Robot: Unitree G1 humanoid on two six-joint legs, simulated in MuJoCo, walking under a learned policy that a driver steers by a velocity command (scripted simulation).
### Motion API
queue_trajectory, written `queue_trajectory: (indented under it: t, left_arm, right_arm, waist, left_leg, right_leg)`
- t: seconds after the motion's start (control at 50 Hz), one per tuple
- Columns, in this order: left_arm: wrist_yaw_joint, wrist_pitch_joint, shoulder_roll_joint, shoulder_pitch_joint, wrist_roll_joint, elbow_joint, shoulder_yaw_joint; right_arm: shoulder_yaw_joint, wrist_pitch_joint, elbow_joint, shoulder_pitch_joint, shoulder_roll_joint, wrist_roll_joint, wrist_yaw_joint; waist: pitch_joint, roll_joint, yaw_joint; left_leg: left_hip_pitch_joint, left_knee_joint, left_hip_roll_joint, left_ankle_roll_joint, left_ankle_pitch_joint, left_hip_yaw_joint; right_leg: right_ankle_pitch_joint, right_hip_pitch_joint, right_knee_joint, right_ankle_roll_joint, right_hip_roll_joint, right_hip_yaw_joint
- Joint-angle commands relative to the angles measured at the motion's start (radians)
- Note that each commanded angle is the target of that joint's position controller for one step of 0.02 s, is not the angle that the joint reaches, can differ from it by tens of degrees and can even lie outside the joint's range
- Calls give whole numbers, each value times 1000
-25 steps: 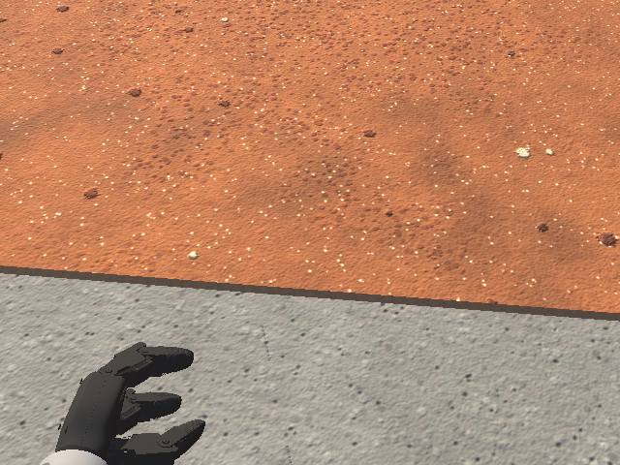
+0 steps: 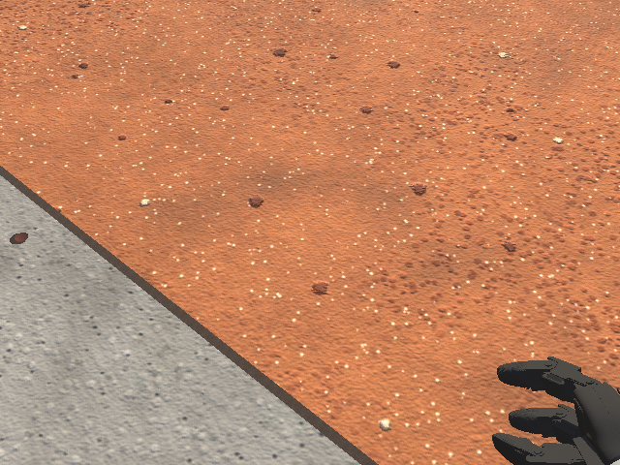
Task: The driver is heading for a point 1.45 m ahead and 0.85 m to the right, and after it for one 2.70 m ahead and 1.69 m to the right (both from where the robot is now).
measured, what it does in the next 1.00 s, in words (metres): walks ahead, turning right: right foot, then left foot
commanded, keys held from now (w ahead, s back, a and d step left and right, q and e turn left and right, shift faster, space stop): w+e+shift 1.00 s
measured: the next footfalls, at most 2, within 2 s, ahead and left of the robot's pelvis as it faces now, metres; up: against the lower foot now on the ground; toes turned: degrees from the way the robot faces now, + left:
right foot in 0.42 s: +0.59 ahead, -0.13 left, +0.00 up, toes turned -22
left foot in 0.84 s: +1.04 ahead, -0.15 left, +0.00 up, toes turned -44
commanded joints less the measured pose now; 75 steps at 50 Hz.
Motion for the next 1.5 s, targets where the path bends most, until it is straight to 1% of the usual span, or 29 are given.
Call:
queue_trajectory:
  t: [0.02, 0.06, 0.08, 0.22, 0.34, 0.4, 0.42, 0.44, 0.46, 0.48, 0.52, 0.58, 0.64, 0.76, 0.8, 0.82, 0.84, 0.86, 0.88, 0.92, 1.0, 1.14, 1.22, 1.28, 1.3, 1.32, 1.34, 1.4, 1.5]
  left_arm:
    - [6, -17, 168, -64, -48, -177, 38]
    - [1, -16, 155, -200, -38, -191, 40]
    - [-8, -4, 133, -192, -29, -163, 38]
    - [-57, 60, 38, -366, -9, -216, 30]
    - [-82, 48, 80, -464, -1, -261, 19]
    - [-64, 59, 214, 1, -1, -131, 77]
    - [-41, 60, 259, 136, -15, -89, 108]
    - [-23, 70, 306, 35, -35, -85, 125]
    - [-21, 76, 401, -63, -3, -137, 138]
    - [-11, 77, 341, -112, 0, -179, 135]
    - [-2, 63, 225, -186, 0, -161, 105]
    - [0, 12, 210, -229, -12, -176, 90]
    - [-5, -10, 230, -225, -14, -189, 102]
    - [-13, -3, 260, -166, -23, -194, 129]
    - [-11, -4, 306, -200, -11, -206, 138]
    - [-15, -10, 322, -263, -8, -219, 140]
    - [-15, -23, 214, -296, -6, -252, 109]
    - [-16, -22, 64, -189, -51, -310, 66]
    - [-7, -4, 137, -209, -28, -304, 57]
    - [-25, 20, 193, -339, 8, -297, 70]
    - [-71, 68, 109, -432, 20, -366, 44]
    - [-100, 64, 103, -645, 19, -459, 7]
    - [-84, 45, 124, -622, 26, -418, 9]
    - [-42, 36, 231, -146, 37, -261, 68]
    - [-18, 43, 322, -181, 44, -250, 94]
    - [-14, 49, 372, -176, 24, -281, 110]
    - [-6, 44, 329, -167, 16, -259, 112]
    - [8, 9, 195, -263, 12, -205, 78]
    - [-6, -42, 168, -245, -8, -169, 64]
  right_arm:
    - [-120, -4, 81, 521, -315, -8, -53]
    - [-98, -26, 136, 420, -192, 16, -52]
    - [-92, -39, 143, 373, -148, 14, -49]
    - [-65, -96, 220, 396, -48, 54, -43]
    - [-73, -94, 238, 451, -151, 61, -84]
    - [-101, -42, 183, 323, -245, 36, -112]
    - [-107, -28, 178, 274, -237, 37, -97]
    - [-63, -44, 140, 237, -73, 17, -69]
    - [-44, -65, 25, 368, -51, 41, -66]
    - [-33, -93, 12, 319, -93, 24, -63]
    - [-38, -92, 20, 252, -121, 9, -59]
    - [-21, -23, 9, 251, -93, -14, -55]
    - [-2, -17, -65, 78, -59, 10, -38]
    - [-10, -30, -105, -3, -84, 43, -41]
    - [-47, -38, -54, 182, -168, 45, -61]
    - [-70, -43, -8, 389, -209, 44, -76]
    - [-100, -47, 29, 624, -282, 19, -99]
    - [-113, -43, 22, 567, -358, -24, -95]
    - [-119, -34, 10, 446, -296, -4, -87]
    - [-85, -26, 17, 359, -141, 12, -76]
    - [-69, -56, 132, 454, -81, 39, -60]
    - [-74, -87, 195, 483, -125, 33, -48]
    - [-86, -62, 240, 584, -224, 34, -66]
    - [-92, -27, 219, 506, -269, 38, -82]
    - [-66, -30, 178, 568, -121, 34, -59]
    - [-65, -41, 109, 561, -135, 67, -57]
    - [-71, -54, 79, 415, -168, 69, -60]
    - [-53, -39, 104, 407, -103, 38, -49]
    - [-35, 1, 41, 251, -53, 24, -16]
  waist:
    - [-489, 79, -252]
    - [-113, -13, -178]
    - [-51, -37, -136]
    - [96, 45, -63]
    - [61, 37, -33]
    - [-174, 83, 213]
    - [-198, -13, 274]
    - [-71, -283, 155]
    - [-276, -309, 5]
    - [-251, -130, 22]
    - [-3, 91, -78]
    - [67, 82, -148]
    - [85, 27, -95]
    - [-14, -80, -9]
    - [-145, -76, -106]
    - [-241, -63, -236]
    - [-376, 41, -322]
    - [-448, 353, -188]
    - [-365, 303, -157]
    - [-141, 40, -159]
    - [-23, 68, -112]
    - [121, -1, -95]
    - [49, 65, -63]
    - [-193, 102, 182]
    - [-259, -128, 41]
    - [-434, -200, 24]
    - [-317, -55, 54]
    - [-27, 54, -89]
    - [104, -42, -116]
  left_leg:
    - [1061, -255, 501, 91, -232, -836]
    - [703, -357, 387, 50, -113, -536]
    - [586, -397, 338, 24, -70, -428]
    - [407, -553, 197, -100, 341, 57]
    - [555, -424, 211, -172, 1092, 213]
    - [496, 157, 264, -165, 1307, 158]
    - [341, 595, 173, -159, 810, 161]
    - [-15, 1004, -36, -164, -297, 111]
    - [-292, 1164, -39, -193, -372, -112]
    - [-359, 1065, 12, -169, -294, -195]
    - [-264, 831, 104, -175, -202, -189]
    - [-80, 591, 171, -232, -214, -163]
    - [33, 255, 171, -248, 19, -100]
    - [175, -133, 69, -205, 217, -100]
    - [387, -145, 21, -184, 53, -105]
    - [615, -133, 52, -171, -8, -109]
    - [863, -130, 251, -143, -347, -300]
    - [1013, -358, 527, -68, -635, -871]
    - [911, -427, 514, -27, -794, -1000]
    - [661, -400, 406, -53, -494, -607]
    - [513, -449, 334, -104, -86, -258]
    - [404, -606, 255, -119, 299, 105]
    - [603, -437, 288, -116, 1129, 161]
    - [427, 287, 291, -93, 1061, 162]
    - [70, 673, 152, -118, -90, 129]
    - [-148, 937, 45, -128, -326, -37]
    - [-251, 917, 95, -116, -205, -131]
    - [-135, 677, 178, -122, -176, -134]
    - [-158, 354, 220, -155, -53, -88]
  right_leg:
    - [-4, -844, 911, -113, 69, 267]
    - [192, -894, 783, -111, -21, 243]
    - [216, -849, 729, -103, -53, 251]
    - [422, -881, 513, -80, -79, 158]
    - [592, -656, 122, -160, 85, -47]
    - [413, -169, 128, -230, 165, 15]
    - [369, 5, 31, -292, 127, 120]
    - [512, 47, 64, -322, 50, 295]
    - [316, 251, -124, -535, -133, 809]
    - [-21, 188, -360, -521, -203, 1029]
    - [-13, -188, -430, -405, -135, 877]
    - [181, -530, -450, -375, -14, 663]
    - [341, -628, -473, -333, 79, 536]
    - [675, -338, -332, -221, 58, 571]
    - [907, -271, -91, -176, 63, 572]
    - [887, -358, 145, -152, 98, 542]
    - [582, -521, 481, -146, 147, 469]
    - [-86, -831, 740, -117, 242, 359]
    - [27, -959, 824, -134, 146, 315]
    - [171, -950, 749, -119, 51, 266]
    - [205, -971, 706, -98, -28, 251]
    - [467, -853, 262, -122, 14, 113]
    - [348, -628, 105, -191, 167, -5]
    - [251, -49, -58, -262, 164, 132]
    - [106, 219, -35, -294, -93, 478]
    - [108, 344, -196, -410, -276, 965]
    - [187, 268, -268, -379, -230, 868]
    - [338, -182, -357, -293, -109, 568]
    - [409, -377, -534, -279, -46, 359]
